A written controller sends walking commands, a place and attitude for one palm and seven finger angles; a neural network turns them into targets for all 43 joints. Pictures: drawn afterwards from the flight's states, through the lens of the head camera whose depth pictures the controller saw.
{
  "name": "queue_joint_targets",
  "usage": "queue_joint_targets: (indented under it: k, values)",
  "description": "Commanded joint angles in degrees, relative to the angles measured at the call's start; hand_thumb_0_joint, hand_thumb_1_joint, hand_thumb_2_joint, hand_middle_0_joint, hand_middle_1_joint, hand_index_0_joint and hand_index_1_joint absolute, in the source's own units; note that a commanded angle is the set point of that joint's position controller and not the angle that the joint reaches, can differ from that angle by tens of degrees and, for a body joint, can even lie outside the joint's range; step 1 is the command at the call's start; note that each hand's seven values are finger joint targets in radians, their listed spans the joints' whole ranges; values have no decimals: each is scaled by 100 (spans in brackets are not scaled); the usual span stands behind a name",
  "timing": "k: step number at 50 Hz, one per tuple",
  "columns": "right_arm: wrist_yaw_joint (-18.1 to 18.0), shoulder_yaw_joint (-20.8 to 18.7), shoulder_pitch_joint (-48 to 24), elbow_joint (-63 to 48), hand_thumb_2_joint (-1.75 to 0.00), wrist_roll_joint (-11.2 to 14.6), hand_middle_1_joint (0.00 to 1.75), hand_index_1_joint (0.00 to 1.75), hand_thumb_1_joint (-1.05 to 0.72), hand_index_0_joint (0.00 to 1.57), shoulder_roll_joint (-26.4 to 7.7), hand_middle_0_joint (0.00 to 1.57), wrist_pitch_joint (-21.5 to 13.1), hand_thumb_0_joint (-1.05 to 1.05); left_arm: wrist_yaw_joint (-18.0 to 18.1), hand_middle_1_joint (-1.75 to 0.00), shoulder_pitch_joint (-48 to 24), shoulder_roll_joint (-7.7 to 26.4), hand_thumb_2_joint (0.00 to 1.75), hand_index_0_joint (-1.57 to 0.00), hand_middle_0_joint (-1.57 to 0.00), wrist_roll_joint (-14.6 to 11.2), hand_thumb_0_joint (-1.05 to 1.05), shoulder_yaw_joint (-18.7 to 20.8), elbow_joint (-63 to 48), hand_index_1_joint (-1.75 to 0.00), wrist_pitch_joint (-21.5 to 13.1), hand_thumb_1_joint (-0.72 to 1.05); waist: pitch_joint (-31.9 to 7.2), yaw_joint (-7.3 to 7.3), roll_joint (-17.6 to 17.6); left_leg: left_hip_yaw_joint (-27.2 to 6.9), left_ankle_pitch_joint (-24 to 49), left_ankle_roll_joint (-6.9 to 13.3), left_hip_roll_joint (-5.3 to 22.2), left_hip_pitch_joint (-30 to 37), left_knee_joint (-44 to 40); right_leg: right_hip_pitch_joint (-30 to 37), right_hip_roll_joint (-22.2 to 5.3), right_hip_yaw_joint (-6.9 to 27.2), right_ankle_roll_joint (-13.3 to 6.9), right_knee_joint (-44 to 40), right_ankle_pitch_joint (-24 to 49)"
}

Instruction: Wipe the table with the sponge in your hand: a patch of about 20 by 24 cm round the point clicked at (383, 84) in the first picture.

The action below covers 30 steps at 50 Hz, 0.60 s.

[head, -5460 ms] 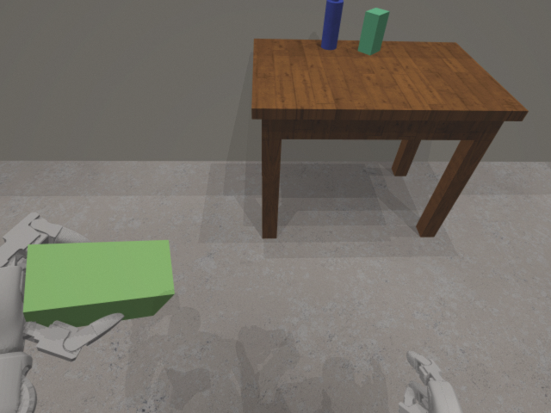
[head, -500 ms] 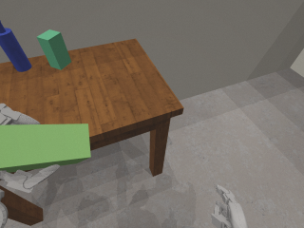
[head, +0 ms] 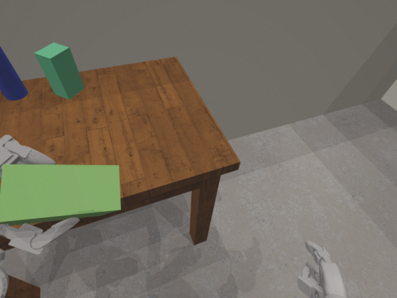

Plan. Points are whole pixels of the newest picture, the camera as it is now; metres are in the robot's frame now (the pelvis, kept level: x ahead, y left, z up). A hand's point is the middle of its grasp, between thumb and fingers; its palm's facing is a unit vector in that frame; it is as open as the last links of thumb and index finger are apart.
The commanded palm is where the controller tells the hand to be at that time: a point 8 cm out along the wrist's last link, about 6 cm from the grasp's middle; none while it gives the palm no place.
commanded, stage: come to a stop and stand still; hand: left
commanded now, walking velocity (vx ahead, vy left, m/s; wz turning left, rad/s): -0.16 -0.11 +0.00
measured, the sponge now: (79, 194) +0.23 +0.20 +0.15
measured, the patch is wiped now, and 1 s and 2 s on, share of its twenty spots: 0.00 0.00 0.00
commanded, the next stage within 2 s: look again from close up in 0.72 s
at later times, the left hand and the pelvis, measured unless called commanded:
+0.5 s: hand (67, 206) +0.20 +0.20 +0.17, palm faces +0.39 -0.83 -0.40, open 10.6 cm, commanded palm +0.14 +0.22 +0.19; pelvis -0.03 -0.05 +0.01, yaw -2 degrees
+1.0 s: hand (60, 200) +0.22 +0.22 +0.16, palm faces +0.36 -0.84 -0.40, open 10.6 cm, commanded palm +0.16 +0.25 +0.19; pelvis -0.01 -0.02 +0.01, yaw -2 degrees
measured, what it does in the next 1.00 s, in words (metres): steps on the spot: right foot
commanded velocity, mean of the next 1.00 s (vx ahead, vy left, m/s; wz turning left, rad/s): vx -0.01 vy -0.01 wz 0.00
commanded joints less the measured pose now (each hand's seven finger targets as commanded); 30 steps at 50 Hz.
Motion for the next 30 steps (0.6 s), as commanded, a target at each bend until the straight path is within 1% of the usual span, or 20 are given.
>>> queue_joint_targets:
  k: [1,3,8,10,11,12,13,14,15,16,17,18,21,22,23,24,26,27,28,30]
  values:
    - [111,-37,-45,-730,-90,7,30,30,-90,20,-554,20,-447,0,136,-160,-414,744,130,-120,-120,-45,0,516,-1413,-160,-317,10,-1297,6,1780,-1522,4452,671,1658,1624,-736,-713,174,333,50,440,-98]
    - [161,-6,-91,-774,-90,16,30,30,-90,20,-562,20,-530,0,119,-160,-259,672,130,-120,-120,-73,0,424,-1619,-160,-205,10,-1365,-6,1777,-1162,3967,482,1497,1532,-781,-463,287,186,55,80,150]
    - [119,112,-167,-770,-90,10,30,30,-90,20,-547,20,-584,0,109,-160,-172,673,130,-120,-120,-154,0,503,-1410,-160,0,10,-1105,-18,1564,-926,1899,286,1354,510,-882,513,319,68,100,-1252,903]
    - [95,160,-237,-780,-90,32,30,30,-90,20,-499,20,-544,0,112,-160,-294,706,130,-120,-120,-146,0,555,-1175,-160,11,10,-1038,-23,1178,-707,739,40,1013,13,-590,899,116,336,38,-1767,1835]
    - [86,189,-275,-792,-90,45,30,30,-90,20,-412,20,-517,0,83,-160,-256,704,130,-120,-120,-168,0,573,-965,-160,63,10,-976,-12,466,-432,-214,-163,603,-125,-275,654,-160,857,-87,-1925,2086]
    - [-433,582,117,-1267,-90,225,30,30,-90,20,-895,20,-448,0,68,-160,-5887,4989,130,-120,-120,-197,0,2525,-1749,-160,-556,10,-181,-244,1066,-715,-1192,96,95,-280,-1044,1059,397,307,189,-1731,1151]
    - [-291,208,-157,-1039,-90,324,30,30,-90,20,-163,20,-619,0,-78,-160,-3395,1670,130,-120,-120,-280,0,1489,276,-160,-233,10,-727,68,474,-722,-590,-6,516,170,-440,-635,-61,480,-74,-1703,-67]
    - [-123,217,-256,-852,-90,145,30,30,-90,20,-610,20,-711,0,-139,-160,-2312,1509,130,-120,-120,-326,0,1191,1049,-160,-116,10,-84,176,388,-706,-878,-31,279,423,-106,-1129,-118,1023,-319,-2335,-122]
    - [-36,203,-100,-800,-90,86,30,30,-90,20,-661,20,-721,0,-192,-160,-2016,1706,130,-120,-120,-321,0,1233,864,-160,-162,10,-248,155,-153,-641,-999,-72,79,381,345,-1255,-448,1438,-407,-2704,-453]
    - [46,248,-59,-808,-90,102,30,30,-90,20,-536,20,-718,0,-266,-160,-1568,1363,130,-120,-120,-384,0,905,540,-160,-177,10,-370,226,-643,-695,-765,-60,-109,295,713,-1062,-740,1813,-419,-2927,-605]
    - [121,242,-74,-746,-90,84,30,30,-90,20,-558,20,-734,0,-270,-160,-1207,1318,130,-120,-120,-410,0,916,486,-160,-151,10,-606,290,-653,-715,-613,-63,-175,268,716,-770,-820,1900,-488,-2854,-359]
    - [189,300,5,-747,-90,110,30,30,-90,20,-439,20,-757,0,-301,-160,-905,833,130,-120,-120,-410,0,539,194,-160,-158,10,-727,287,-783,-754,-392,-48,-171,135,548,-366,-811,1726,-438,-2699,85]
    - [234,241,-191,-602,-90,89,30,30,-90,20,-638,20,-904,0,-239,-160,-927,596,130,-120,-120,-351,0,249,-285,-160,-162,10,-539,214,-478,-886,-209,15,-107,449,-122,-392,-541,1370,-213,-2614,393]
    - [220,219,-340,-586,-90,102,30,30,-90,20,-715,20,-908,0,-192,-160,-967,794,130,-120,-120,-343,0,398,-283,-160,-151,10,-518,228,-196,-948,-140,39,-57,670,-379,-468,-373,1374,-149,-2595,447]
    - [193,186,-323,-584,-90,97,30,30,-90,20,-743,20,-902,0,-199,-160,-1003,657,130,-120,-120,-302,0,336,-358,-160,-180,10,-582,182,-24,-1052,-72,50,12,580,-574,-219,-299,1216,-132,-2492,590]
    - [165,165,-389,-603,-90,84,30,30,-90,20,-750,20,-888,0,-154,-160,-1061,857,130,-120,-120,-269,0,504,-567,-160,-209,10,-635,192,353,-1060,-159,70,2,530,-569,-162,-272,1255,-88,-2522,506]
    - [133,148,-452,-626,-90,30,30,30,-90,20,-717,20,-859,0,-88,-160,-1029,1075,130,-120,-120,-195,0,759,-868,-160,-243,10,-682,175,616,-1058,-210,66,-47,308,-537,128,-293,1307,-127,-2574,595]
    - [119,130,-499,-621,-90,6,30,30,-90,20,-764,20,-818,0,-40,-160,-1133,1500,130,-120,-120,-176,0,1094,-1148,-160,-277,10,-781,168,819,-1080,-176,41,-53,323,-536,211,-280,1350,-164,-2533,698]
    - [119,121,-461,-634,-90,18,30,30,-90,20,-672,20,-811,0,-57,-160,-987,1195,130,-120,-120,-183,0,939,-1131,-160,-283,10,-936,145,835,-1059,-32,39,-37,275,-495,488,-302,1242,-201,-2435,963]
    - [126,93,-453,-707,-90,10,30,30,-90,20,-715,20,-824,0,-18,-160,-756,1274,130,-120,-120,-208,0,1059,-1327,-160,-285,10,-1077,153,1026,-1066,179,2,-55,238,-429,731,-306,1285,-240,-2352,1411]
